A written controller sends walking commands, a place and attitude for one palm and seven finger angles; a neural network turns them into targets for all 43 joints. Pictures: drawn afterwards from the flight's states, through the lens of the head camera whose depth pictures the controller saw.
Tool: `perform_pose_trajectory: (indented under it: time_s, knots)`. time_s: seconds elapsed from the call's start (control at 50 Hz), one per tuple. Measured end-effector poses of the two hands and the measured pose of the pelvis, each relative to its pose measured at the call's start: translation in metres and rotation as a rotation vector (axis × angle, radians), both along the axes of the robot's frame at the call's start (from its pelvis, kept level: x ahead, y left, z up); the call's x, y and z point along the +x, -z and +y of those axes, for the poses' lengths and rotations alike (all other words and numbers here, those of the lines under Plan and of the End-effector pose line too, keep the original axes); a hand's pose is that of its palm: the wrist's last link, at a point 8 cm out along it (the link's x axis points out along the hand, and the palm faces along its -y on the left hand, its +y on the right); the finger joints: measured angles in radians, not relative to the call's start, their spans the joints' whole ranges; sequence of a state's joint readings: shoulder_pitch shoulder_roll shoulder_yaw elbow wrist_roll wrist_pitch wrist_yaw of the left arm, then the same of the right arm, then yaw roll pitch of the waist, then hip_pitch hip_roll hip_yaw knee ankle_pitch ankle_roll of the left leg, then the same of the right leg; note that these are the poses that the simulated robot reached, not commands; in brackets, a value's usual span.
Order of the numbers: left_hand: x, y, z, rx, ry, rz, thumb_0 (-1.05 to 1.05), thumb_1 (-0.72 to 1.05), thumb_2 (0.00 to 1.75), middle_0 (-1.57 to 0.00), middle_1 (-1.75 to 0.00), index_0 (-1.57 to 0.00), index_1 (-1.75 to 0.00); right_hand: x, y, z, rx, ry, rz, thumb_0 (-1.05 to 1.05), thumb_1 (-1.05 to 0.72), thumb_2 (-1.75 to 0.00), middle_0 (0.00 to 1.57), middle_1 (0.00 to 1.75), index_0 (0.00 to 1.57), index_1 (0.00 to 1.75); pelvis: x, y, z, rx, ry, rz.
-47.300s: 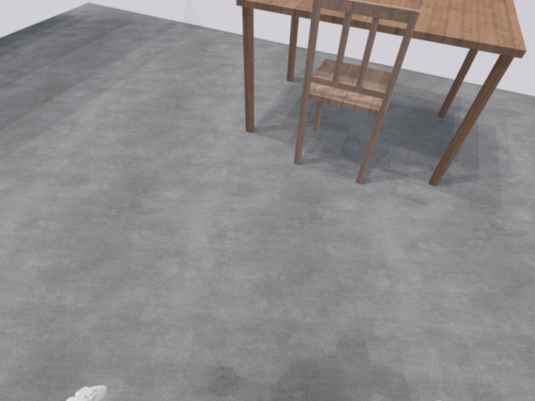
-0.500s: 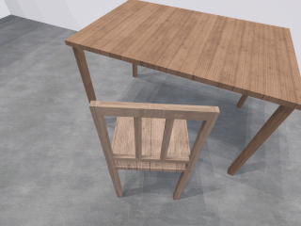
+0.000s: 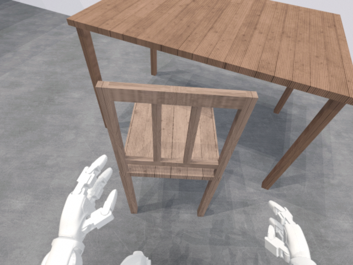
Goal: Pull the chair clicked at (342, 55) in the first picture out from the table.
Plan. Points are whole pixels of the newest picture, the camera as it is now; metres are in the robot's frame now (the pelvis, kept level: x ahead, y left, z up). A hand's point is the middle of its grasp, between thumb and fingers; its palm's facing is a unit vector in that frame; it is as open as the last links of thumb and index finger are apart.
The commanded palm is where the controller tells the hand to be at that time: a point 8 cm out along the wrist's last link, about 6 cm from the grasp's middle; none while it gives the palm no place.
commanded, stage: raise the hand toward the chair's back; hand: left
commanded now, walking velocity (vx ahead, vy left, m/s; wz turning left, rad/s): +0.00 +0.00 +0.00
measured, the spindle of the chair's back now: (156, 134) +0.49 +0.07 -0.03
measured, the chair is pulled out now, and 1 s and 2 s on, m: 0.24 0.24 0.24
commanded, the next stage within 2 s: aim the fingers beside a spindle in 1.74 s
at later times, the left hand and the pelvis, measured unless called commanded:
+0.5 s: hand (97, 219) +0.22 +0.18 +0.00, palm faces +0.03 -1.00 +0.00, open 13.0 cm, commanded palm +0.19 +0.24 +0.01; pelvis -0.01 -0.01 -0.03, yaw +0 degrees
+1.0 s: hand (75, 212) +0.23 +0.22 +0.02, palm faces +0.04 -1.00 -0.07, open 16.6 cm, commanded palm +0.20 +0.27 +0.02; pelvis +0.00 +0.02 -0.02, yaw +1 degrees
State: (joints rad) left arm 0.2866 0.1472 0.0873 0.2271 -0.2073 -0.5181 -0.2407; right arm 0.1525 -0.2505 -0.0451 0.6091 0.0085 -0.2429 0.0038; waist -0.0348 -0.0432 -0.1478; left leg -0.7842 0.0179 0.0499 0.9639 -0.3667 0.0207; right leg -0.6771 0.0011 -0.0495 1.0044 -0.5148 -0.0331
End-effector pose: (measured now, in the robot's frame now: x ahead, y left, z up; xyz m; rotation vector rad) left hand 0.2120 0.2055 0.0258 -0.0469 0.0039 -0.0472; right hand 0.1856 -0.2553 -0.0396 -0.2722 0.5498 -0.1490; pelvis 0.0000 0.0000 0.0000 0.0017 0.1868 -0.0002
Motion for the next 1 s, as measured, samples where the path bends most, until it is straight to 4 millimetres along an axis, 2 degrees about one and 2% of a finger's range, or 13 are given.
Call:
perform_pose_trajectory:
  time_s: [0.06,0.1,0.14,0.18,0.22,0.28,0.36,0.44,0.56,0.62,0.76,0.9,1.0]
  knots:
    - [-0.035,0.037,0.003,0.003,-0.007,0.107,0.01,0.62,0.77,-0.17,-0.25,-0.17,-0.26,0.019,0.000,-0.002,-0.020,-0.037,-0.049,0.01,-0.90,-0.90,0.20,0.30,0.20,0.29,-0.005,0.017,-0.007,-0.004,-0.005,0.019]
    - [-0.059,0.052,0.012,0.018,-0.072,0.171,0.01,0.57,0.75,-0.17,-0.25,-0.17,-0.25,0.029,0.005,0.001,-0.024,-0.061,-0.068,0.01,-0.90,-0.90,0.20,0.30,0.20,0.29,-0.008,0.027,-0.010,-0.012,-0.014,0.025]
    - [-0.076,0.051,0.025,0.050,-0.156,0.170,0.01,0.52,0.73,-0.16,-0.24,-0.17,-0.24,0.035,0.013,0.007,-0.021,-0.084,-0.074,0.01,-0.90,-0.90,0.20,0.30,0.20,0.29,-0.011,0.034,-0.013,-0.024,-0.023,0.031]
    - [-0.084,0.038,0.036,0.087,-0.220,0.095,0.01,0.47,0.71,-0.16,-0.23,-0.16,-0.24,0.037,0.025,0.015,-0.010,-0.109,-0.067,0.01,-0.90,-0.90,0.20,0.30,0.20,0.29,-0.014,0.040,-0.016,-0.037,-0.035,0.037]
    - [-0.082,0.019,0.039,0.117,-0.230,-0.017,0.01,0.42,0.69,-0.15,-0.22,-0.16,-0.23,0.034,0.040,0.025,0.009,-0.134,-0.049,0.01,-0.90,-0.90,0.20,0.30,0.20,0.29,-0.017,0.045,-0.017,-0.051,-0.044,0.043]
    - [-0.063,0.001,0.030,0.132,-0.132,-0.137,0.01,0.35,0.67,-0.14,-0.21,-0.14,-0.22,0.021,0.062,0.037,0.053,-0.147,-0.005,0.01,-0.90,-0.90,0.20,0.30,0.20,0.29,-0.022,0.050,-0.017,-0.063,-0.050,0.053]
    - [-0.026,0.015,0.009,0.106,0.063,-0.023,0.01,0.26,0.63,-0.13,-0.20,-0.13,-0.20,-0.008,0.083,0.043,0.117,-0.083,0.082,0.01,-0.90,-0.90,0.20,0.30,0.21,0.30,-0.023,0.049,-0.016,-0.058,-0.039,0.064]
    - [-0.012,0.030,0.009,0.047,0.053,0.169,0.01,0.17,0.59,-0.12,-0.18,-0.13,-0.19,-0.039,0.085,0.034,0.139,0.034,0.169,0.01,-0.90,-0.90,0.20,0.30,0.21,0.30,-0.015,0.038,-0.012,-0.039,-0.016,0.064]
    - [-0.020,0.001,0.039,0.104,-0.165,0.080,0.00,0.03,0.53,-0.11,-0.16,-0.12,-0.17,-0.060,0.076,0.012,0.082,0.110,0.238,0.01,-0.90,-0.90,0.20,0.30,0.20,0.29,-0.002,0.026,-0.006,-0.031,-0.004,0.071]
    - [-0.022,-0.003,0.047,0.146,-0.155,0.015,0.00,-0.04,0.50,-0.10,-0.15,-0.11,-0.15,-0.055,0.076,0.005,0.043,0.090,0.242,0.01,-0.90,-0.90,0.20,0.30,0.20,0.29,-0.002,0.029,-0.002,-0.038,-0.014,0.081]
    - [-0.014,0.026,0.042,0.082,-0.007,0.101,0.00,-0.20,0.43,-0.08,-0.12,-0.09,-0.13,-0.027,0.065,0.007,0.000,0.073,0.159,0.01,-0.90,-0.90,0.20,0.30,0.20,0.29,-0.004,0.033,0.007,-0.052,-0.017,0.093]
    - [-0.012,-0.008,0.060,0.099,-0.117,-0.018,-0.01,-0.37,0.36,-0.07,-0.10,-0.08,-0.10,0.001,0.044,0.036,0.034,0.009,0.077,0.01,-0.90,-0.90,0.20,0.30,0.20,0.29,0.000,0.024,0.014,-0.058,-0.025,0.072]
    - [-0.009,0.000,0.066,0.113,-0.086,0.035,-0.01,-0.44,0.32,-0.06,-0.09,-0.07,-0.09,0.011,0.042,0.054,0.059,-0.052,0.065,0.01,-0.90,-0.90,0.20,0.30,0.20,0.29,-0.001,0.023,0.018,-0.065,-0.034,0.066]
